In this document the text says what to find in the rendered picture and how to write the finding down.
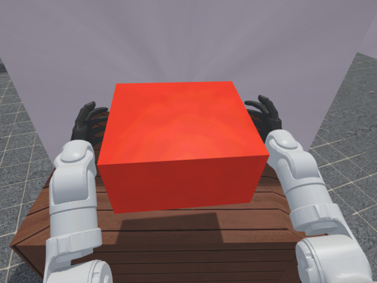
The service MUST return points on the right robot upper arm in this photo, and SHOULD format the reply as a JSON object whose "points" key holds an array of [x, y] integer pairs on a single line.
{"points": [[331, 259]]}

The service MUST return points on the carton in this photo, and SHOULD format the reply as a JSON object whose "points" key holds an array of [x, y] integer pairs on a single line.
{"points": [[179, 145]]}

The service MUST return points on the right robot forearm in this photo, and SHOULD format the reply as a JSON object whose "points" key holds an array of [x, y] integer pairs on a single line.
{"points": [[312, 210]]}

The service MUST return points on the robot left hand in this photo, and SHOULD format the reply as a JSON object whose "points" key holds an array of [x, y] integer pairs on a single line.
{"points": [[83, 124]]}

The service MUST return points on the robot right hand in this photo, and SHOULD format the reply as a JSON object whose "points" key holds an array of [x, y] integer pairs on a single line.
{"points": [[269, 117]]}

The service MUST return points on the pedestal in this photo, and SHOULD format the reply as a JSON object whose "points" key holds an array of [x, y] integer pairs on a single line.
{"points": [[239, 243]]}

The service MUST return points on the left robot forearm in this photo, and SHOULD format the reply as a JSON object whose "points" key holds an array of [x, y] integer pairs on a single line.
{"points": [[72, 206]]}

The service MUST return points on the left robot upper arm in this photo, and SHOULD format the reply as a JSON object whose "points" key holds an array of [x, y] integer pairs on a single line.
{"points": [[96, 271]]}

